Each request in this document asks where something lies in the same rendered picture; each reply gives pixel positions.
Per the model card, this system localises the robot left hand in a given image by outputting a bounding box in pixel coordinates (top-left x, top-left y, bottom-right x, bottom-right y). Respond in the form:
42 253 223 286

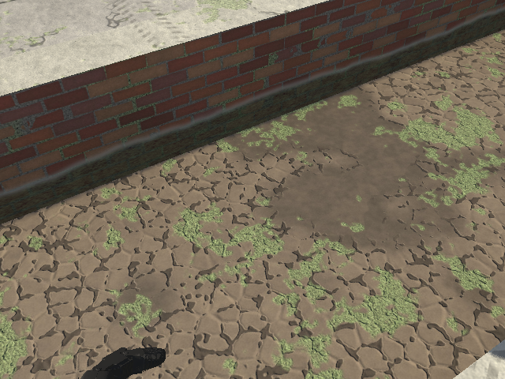
78 347 166 379

